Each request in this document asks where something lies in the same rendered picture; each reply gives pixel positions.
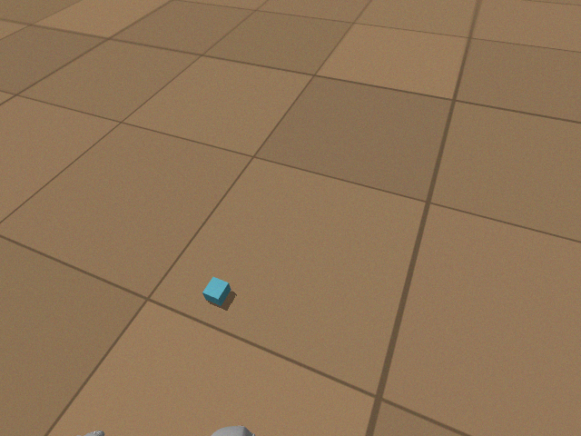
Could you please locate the small box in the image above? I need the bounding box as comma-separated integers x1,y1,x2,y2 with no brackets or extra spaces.
202,277,231,306

